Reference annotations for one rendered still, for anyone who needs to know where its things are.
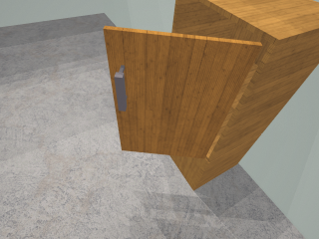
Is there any handle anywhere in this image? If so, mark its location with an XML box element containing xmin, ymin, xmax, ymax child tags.
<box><xmin>114</xmin><ymin>65</ymin><xmax>128</xmax><ymax>112</ymax></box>

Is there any cupboard door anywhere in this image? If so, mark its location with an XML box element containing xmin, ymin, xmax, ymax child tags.
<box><xmin>103</xmin><ymin>26</ymin><xmax>262</xmax><ymax>159</ymax></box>

